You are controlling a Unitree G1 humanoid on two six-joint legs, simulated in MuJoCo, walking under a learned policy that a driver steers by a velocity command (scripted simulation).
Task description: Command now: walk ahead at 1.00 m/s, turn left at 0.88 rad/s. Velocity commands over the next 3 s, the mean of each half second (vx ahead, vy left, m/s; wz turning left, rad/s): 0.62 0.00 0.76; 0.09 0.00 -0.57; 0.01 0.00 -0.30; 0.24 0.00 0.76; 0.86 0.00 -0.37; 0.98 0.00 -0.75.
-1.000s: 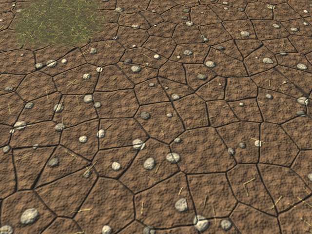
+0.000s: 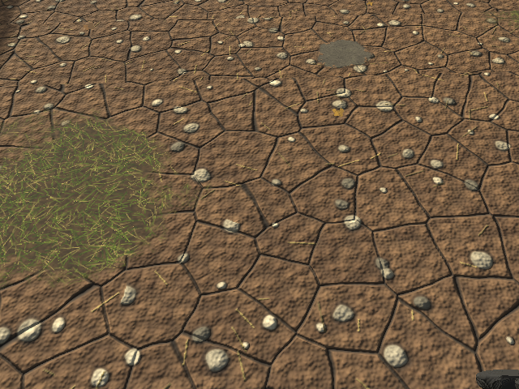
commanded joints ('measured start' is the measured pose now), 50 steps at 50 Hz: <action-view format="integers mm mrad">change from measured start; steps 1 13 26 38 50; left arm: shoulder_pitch -132 -193 -131 -207 -243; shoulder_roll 76 87 61 122 149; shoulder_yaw -1 -24 -30 47 92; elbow -82 -251 -169 -205 -207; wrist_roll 0 38 7 -18 -11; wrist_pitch -30 42 29 132 167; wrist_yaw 6 13 -4 -18 -19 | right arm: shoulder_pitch -83 227 249 169 125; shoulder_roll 33 -134 -76 -19 -42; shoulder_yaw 37 -43 -23 14 13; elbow -86 25 94 8 28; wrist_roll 2 28 6 -12 18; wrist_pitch -8 -22 -37 62 9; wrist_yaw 26 -92 -104 -106 -135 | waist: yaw -80 -23 -12 -81 -37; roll -59 -159 30 -123 -202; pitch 129 30 -63 -65 -46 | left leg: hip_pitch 209 654 753 350 479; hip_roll -50 61 -22 -154 -216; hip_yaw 99 -473 -221 -146 -193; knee -209 -671 -400 2 -392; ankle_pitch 105 613 687 -339 -320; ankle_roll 46 265 0 -123 -70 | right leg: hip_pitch -205 -762 -363 -389 -376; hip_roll -207 -125 -8 -88 -30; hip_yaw -38 294 215 703 876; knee -110 1129 266 -12 -50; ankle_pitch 871 -41 472 98 -126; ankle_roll -50 56 -95 -144 -88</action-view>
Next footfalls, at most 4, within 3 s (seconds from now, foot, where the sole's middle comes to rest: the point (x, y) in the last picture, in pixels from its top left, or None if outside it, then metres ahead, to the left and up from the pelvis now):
0.14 left None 0.32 0.06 -0.76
0.54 right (272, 327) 0.65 0.04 -0.76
1.06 left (221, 351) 0.57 0.17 -0.76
1.44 right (307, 379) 0.52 -0.05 -0.76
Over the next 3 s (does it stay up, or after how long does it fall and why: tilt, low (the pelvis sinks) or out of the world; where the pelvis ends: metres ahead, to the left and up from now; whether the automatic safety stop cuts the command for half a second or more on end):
stays up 1.45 0.26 0.01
